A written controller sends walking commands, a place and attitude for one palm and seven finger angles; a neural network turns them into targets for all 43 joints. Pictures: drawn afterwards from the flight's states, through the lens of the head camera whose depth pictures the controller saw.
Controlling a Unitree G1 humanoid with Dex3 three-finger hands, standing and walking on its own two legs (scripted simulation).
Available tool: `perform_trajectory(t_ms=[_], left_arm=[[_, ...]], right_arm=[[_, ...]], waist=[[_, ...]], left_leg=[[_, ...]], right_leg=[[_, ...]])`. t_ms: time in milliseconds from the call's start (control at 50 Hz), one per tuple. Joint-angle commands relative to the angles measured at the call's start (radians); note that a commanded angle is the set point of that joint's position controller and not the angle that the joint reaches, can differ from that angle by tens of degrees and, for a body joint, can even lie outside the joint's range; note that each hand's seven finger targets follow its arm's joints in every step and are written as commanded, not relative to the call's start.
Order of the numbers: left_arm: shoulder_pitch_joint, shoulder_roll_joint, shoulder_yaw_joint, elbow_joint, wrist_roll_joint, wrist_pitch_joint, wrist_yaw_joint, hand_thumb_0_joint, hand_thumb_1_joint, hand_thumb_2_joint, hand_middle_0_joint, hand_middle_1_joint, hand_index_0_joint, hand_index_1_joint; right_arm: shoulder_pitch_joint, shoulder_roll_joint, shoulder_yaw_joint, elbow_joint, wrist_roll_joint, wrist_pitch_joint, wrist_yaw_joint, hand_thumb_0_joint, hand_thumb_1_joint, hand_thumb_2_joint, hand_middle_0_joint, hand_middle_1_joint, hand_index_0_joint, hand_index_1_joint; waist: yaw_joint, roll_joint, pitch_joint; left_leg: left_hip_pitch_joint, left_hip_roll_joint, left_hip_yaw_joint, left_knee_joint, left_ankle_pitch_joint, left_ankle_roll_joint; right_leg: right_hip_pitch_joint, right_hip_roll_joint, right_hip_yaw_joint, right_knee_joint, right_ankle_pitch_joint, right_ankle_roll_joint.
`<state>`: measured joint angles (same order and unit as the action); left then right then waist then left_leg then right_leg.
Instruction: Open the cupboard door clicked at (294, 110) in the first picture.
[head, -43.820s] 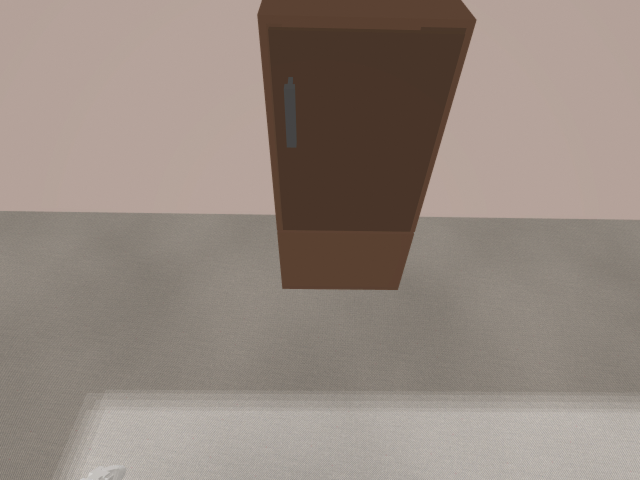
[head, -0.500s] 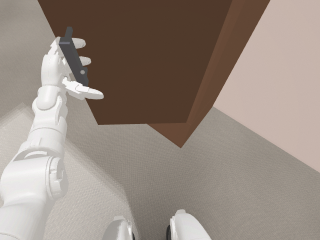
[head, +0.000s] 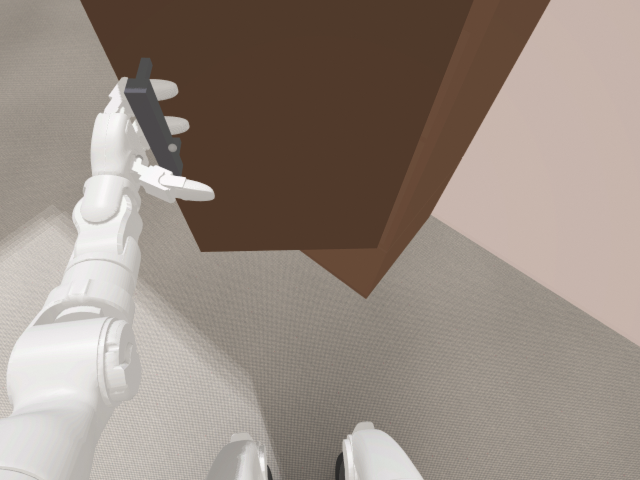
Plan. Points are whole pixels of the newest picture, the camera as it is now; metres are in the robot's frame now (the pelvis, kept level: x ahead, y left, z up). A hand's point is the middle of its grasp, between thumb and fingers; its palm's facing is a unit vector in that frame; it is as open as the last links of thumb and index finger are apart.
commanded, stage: close the thumb around the handle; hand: left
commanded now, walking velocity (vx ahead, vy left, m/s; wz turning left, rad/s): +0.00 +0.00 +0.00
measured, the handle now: (160, 121) +0.56 +0.17 +0.08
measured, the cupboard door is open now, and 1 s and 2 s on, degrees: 41 46 80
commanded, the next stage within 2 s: pull the door open along its arc in 0.62 s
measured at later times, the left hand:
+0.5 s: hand (171, 150) +0.50 +0.15 +0.09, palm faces -0.02 -1.00 -0.04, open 6.4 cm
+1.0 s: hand (171, 168) +0.47 +0.14 +0.09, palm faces -0.04 -1.00 -0.01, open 5.9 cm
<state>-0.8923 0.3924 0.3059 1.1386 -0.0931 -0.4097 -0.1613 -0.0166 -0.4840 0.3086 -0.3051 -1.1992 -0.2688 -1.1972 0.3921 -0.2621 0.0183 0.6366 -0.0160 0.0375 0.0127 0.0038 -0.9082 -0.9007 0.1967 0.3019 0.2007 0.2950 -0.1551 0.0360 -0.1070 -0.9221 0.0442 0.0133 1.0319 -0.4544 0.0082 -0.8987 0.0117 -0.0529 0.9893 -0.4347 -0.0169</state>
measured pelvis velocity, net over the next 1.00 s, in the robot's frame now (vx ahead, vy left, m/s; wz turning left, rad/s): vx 0.01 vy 0.00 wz -0.01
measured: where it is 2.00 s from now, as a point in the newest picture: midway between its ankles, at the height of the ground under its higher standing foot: outside the picture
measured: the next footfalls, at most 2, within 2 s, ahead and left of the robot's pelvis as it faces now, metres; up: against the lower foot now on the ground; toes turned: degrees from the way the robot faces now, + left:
none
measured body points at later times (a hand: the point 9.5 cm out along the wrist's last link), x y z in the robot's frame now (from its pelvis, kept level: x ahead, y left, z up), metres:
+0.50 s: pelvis +0.00 +0.00 +0.00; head +0.11 +0.01 +0.44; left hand +0.49 +0.20 +0.09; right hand +0.02 -0.26 -0.12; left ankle +0.02 +0.11 -0.67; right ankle +0.02 -0.11 -0.67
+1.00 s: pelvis +0.01 +0.00 +0.01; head +0.10 +0.00 +0.45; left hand +0.47 +0.20 +0.09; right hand +0.03 -0.26 -0.11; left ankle +0.02 +0.11 -0.67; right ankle +0.02 -0.11 -0.67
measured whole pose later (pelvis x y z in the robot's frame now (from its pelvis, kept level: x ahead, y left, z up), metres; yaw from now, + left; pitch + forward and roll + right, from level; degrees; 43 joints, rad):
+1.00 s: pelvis +0.01 +0.00 +0.01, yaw -1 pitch +18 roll -1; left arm -0.68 0.33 0.30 0.94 -0.14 -0.40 -0.19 0.01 0.71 0.75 -0.37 -1.35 -0.34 -1.35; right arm 0.39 -0.26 0.01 0.60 0.01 0.06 0.01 0.01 -0.91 -0.90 0.20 0.30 0.20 0.29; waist -0.13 0.03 -0.12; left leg -0.84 0.05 0.03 0.98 -0.45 0.01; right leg -0.83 0.02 -0.03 0.95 -0.43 -0.02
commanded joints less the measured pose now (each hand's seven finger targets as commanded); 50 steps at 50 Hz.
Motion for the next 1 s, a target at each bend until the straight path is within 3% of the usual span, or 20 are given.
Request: perform_trajectory(t_ms=[0, 180, 220, 260, 320, 340, 400, 440, 480, 520, 540, 560, 600, 680, 720, 860, 920, 960, 980], left_arm=[[-0.489, 0.172, -0.001, -0.200, 0.006, -0.077, -0.002, 0.000, -0.220, 0.420, -0.320, -1.230, -0.320, -1.230], [-0.503, 0.134, -0.030, -0.222, 0.003, -0.084, -0.003, 0.000, 0.284, 0.636, -0.356, -1.284, -0.356, -1.284], [-0.479, 0.157, -0.009, -0.222, 0.004, -0.083, -0.002, 0.000, 0.396, 0.684, -0.364, -1.296, -0.364, -1.296], [-0.476, 0.109, -0.041, -0.240, -0.004, -0.088, -0.004, 0.000, 0.508, 0.732, -0.372, -1.308, -0.372, -1.308], [-0.488, 0.152, -0.014, -0.239, 0.001, -0.088, 0.002, 0.000, 0.676, 0.804, -0.384, -1.326, -0.384, -1.326], [-0.469, 0.146, -0.017, -0.225, 0.003, -0.085, 0.001, 0.000, 0.732, 0.828, -0.388, -1.332, -0.388, -1.332], [-0.478, 0.133, -0.031, -0.249, 0.001, -0.094, -0.004, 0.000, 0.900, 0.900, -0.400, -1.350, -0.400, -1.350], [-0.453, 0.138, -0.022, -0.241, -0.003, -0.091, -0.004, 0.000, 0.900, 0.900, -0.400, -1.350, -0.400, -1.350], [-0.485, 0.109, -0.050, -0.244, -0.003, -0.096, -0.006, 0.000, 0.900, 0.900, -0.400, -1.350, -0.400, -1.350], [-0.490, 0.133, -0.035, -0.212, -0.001, -0.087, -0.002, 0.000, 0.900, 0.900, -0.400, -1.350, -0.400, -1.350], [-0.480, 0.164, -0.008, -0.212, 0.000, -0.086, -0.002, 0.000, 0.900, 0.900, -0.400, -1.350, -0.400, -1.350], [-0.495, 0.175, -0.005, -0.218, 0.001, -0.089, -0.001, 0.000, 0.900, 0.900, -0.400, -1.350, -0.400, -1.350], [-0.496, 0.158, -0.022, -0.221, 0.007, -0.090, -0.008, 0.000, 0.900, 0.900, -0.400, -1.350, -0.400, -1.350], [-0.446, 0.139, -0.019, -0.242, -0.009, -0.095, -0.014, 0.000, 0.900, 0.900, -0.400, -1.350, -0.400, -1.350], [-0.449, 0.232, 0.040, -0.222, 0.001, -0.092, -0.012, 0.000, 0.900, 0.900, -0.400, -1.350, -0.400, -1.350], [-0.233, 0.179, 0.037, -0.313, -0.039, -0.079, -0.043, 0.000, 0.900, 0.900, -0.400, -1.350, -0.400, -1.350], [-0.100, 0.125, 0.008, -0.394, -0.055, -0.068, -0.045, 0.000, 0.900, 0.900, -0.400, -1.350, -0.400, -1.350], [0.007, 0.092, -0.010, -0.481, -0.065, -0.062, -0.040, 0.000, 0.900, 0.900, -0.400, -1.350, -0.400, -1.350], [0.077, 0.064, -0.024, -0.512, -0.073, -0.056, -0.036, 0.000, 0.900, 0.900, -0.400, -1.350, -0.400, -1.350]], right_arm=[[0.153, -0.171, -0.057, -0.043, 0.005, -0.016, -0.010, 0.000, -0.900, -0.900, 0.200, 0.300, 0.200, 0.300], [0.151, -0.167, -0.060, -0.039, 0.002, -0.018, -0.009, 0.000, -0.900, -0.900, 0.200, 0.300, 0.200, 0.300], [0.150, -0.169, -0.062, -0.042, 0.003, -0.016, -0.008, 0.000, -0.900, -0.900, 0.200, 0.300, 0.200, 0.300], [0.147, -0.163, -0.060, -0.051, 0.003, -0.019, -0.006, 0.000, -0.900, -0.900, 0.200, 0.300, 0.200, 0.300], [0.145, -0.168, -0.061, -0.042, 0.003, -0.015, -0.008, 0.000, -0.900, -0.900, 0.200, 0.300, 0.200, 0.300], [0.147, -0.166, -0.061, -0.043, 0.005, -0.014, -0.008, 0.000, -0.900, -0.900, 0.200, 0.300, 0.200, 0.300], [0.142, -0.164, -0.062, -0.041, 0.005, -0.015, -0.009, 0.000, -0.900, -0.900, 0.200, 0.300, 0.200, 0.300], [0.140, -0.166, -0.063, -0.043, 0.006, -0.014, -0.008, 0.000, -0.900, -0.900, 0.200, 0.300, 0.200, 0.300], [0.136, -0.163, -0.062, -0.037, 0.006, -0.016, -0.010, 0.000, -0.900, -0.900, 0.200, 0.300, 0.200, 0.300], [0.139, -0.168, -0.061, -0.032, 0.007, -0.016, -0.011, 0.000, -0.900, -0.900, 0.200, 0.300, 0.200, 0.300], [0.140, -0.171, -0.061, -0.037, 0.007, -0.017, -0.012, 0.000, -0.900, -0.900, 0.200, 0.300, 0.200, 0.300], [0.145, -0.172, -0.059, -0.039, 0.005, -0.018, -0.015, 0.000, -0.900, -0.900, 0.200, 0.300, 0.200, 0.300], [0.138, -0.167, -0.060, -0.035, 0.006, -0.018, -0.015, 0.000, -0.900, -0.900, 0.200, 0.300, 0.200, 0.300], [0.134, -0.164, -0.062, -0.043, 0.006, -0.019, -0.012, 0.000, -0.900, -0.900, 0.200, 0.300, 0.200, 0.300], [0.137, -0.174, -0.060, -0.041, 0.007, -0.014, -0.017, 0.000, -0.900, -0.900, 0.200, 0.300, 0.200, 0.300], [0.109, -0.160, -0.061, -0.103, 0.018, -0.011, -0.015, 0.000, -0.900, -0.900, 0.200, 0.300, 0.200, 0.300], [0.084, -0.152, -0.067, -0.127, 0.028, -0.008, -0.010, 0.000, -0.900, -0.900, 0.200, 0.300, 0.200, 0.300], [0.069, -0.147, -0.070, -0.149, 0.032, -0.011, -0.004, 0.000, -0.900, -0.900, 0.200, 0.300, 0.200, 0.300], [0.056, -0.142, -0.069, -0.156, 0.034, -0.012, 0.000, 0.000, -0.900, -0.900, 0.200, 0.300, 0.200, 0.300]], waist=[[-0.034, 0.058, -0.440], [-0.035, 0.085, -0.483], [-0.024, 0.073, -0.483], [-0.028, 0.072, -0.482], [-0.027, 0.073, -0.472], [-0.027, 0.048, -0.466], [-0.025, 0.088, -0.485], [-0.022, 0.056, -0.470], [-0.032, 0.081, -0.463], [-0.041, 0.050, -0.426], [-0.028, 0.046, -0.437], [-0.032, 0.049, -0.453], [-0.034, 0.083, -0.464], [-0.016, 0.084, -0.506], [-0.012, 0.046, -0.465], [0.043, 0.026, -0.499], [0.063, 0.005, -0.477], [0.083, 0.039, -0.481], [0.093, 0.012, -0.466]], left_leg=[[0.353, -0.030, -0.054, -0.102, 0.325, 0.015], [0.398, -0.030, -0.062, -0.097, 0.377, 0.011], [0.388, -0.031, -0.059, -0.100, 0.364, 0.011], [0.396, -0.033, -0.057, -0.101, 0.379, 0.015], [0.378, -0.033, -0.054, -0.101, 0.361, 0.014], [0.366, -0.035, -0.051, -0.104, 0.354, 0.016], [0.402, -0.032, -0.057, -0.102, 0.384, 0.011], [0.388, -0.033, -0.052, -0.106, 0.362, 0.013], [0.397, -0.032, -0.058, -0.104, 0.364, 0.012], [0.359, -0.034, -0.053, -0.108, 0.316, 0.016], [0.340, -0.037, -0.050, -0.107, 0.304, 0.017], [0.344, -0.039, -0.052, -0.106, 0.320, 0.020], [0.372, -0.035, -0.053, -0.101, 0.340, 0.016], [0.402, -0.035, -0.051, -0.098, 0.386, 0.012], [0.341, -0.035, -0.046, -0.103, 0.341, 0.017], [0.322, -0.049, -0.015, -0.129, 0.370, 0.023], [0.333, -0.047, -0.003, -0.150, 0.375, 0.021], [0.369, -0.047, 0.000, -0.160, 0.419, 0.021], [0.365, -0.046, 0.004, -0.169, 0.412, 0.019]], right_leg=[[0.142, 0.034, 0.021, -0.120, 0.308, -0.005], [0.136, 0.033, 0.015, -0.109, 0.334, -0.007], [0.153, 0.034, 0.017, -0.114, 0.330, -0.007], [0.158, 0.036, 0.015, -0.114, 0.344, -0.008], [0.161, 0.033, 0.021, -0.117, 0.341, -0.005], [0.178, 0.034, 0.022, -0.122, 0.345, -0.005], [0.159, 0.033, 0.018, -0.114, 0.353, -0.007], [0.172, 0.035, 0.018, -0.124, 0.344, -0.007], [0.147, 0.034, 0.017, -0.119, 0.338, -0.007], [0.149, 0.034, 0.021, -0.131, 0.310, -0.004], [0.169, 0.033, 0.025, -0.129, 0.308, -0.005], [0.181, 0.034, 0.026, -0.123, 0.324, -0.007], [0.156, 0.031, 0.024, -0.120, 0.331, -0.006], [0.177, 0.034, 0.021, -0.116, 0.364, -0.007], [0.202, 0.033, 0.029, -0.121, 0.348, -0.004], [0.334, 0.034, 0.036, -0.127, 0.437, -0.008], [0.361, 0.032, 0.033, -0.142, 0.456, -0.006], [0.374, 0.032, 0.028, -0.141, 0.480, -0.011], [0.386, 0.030, 0.025, -0.148, 0.481, -0.008]])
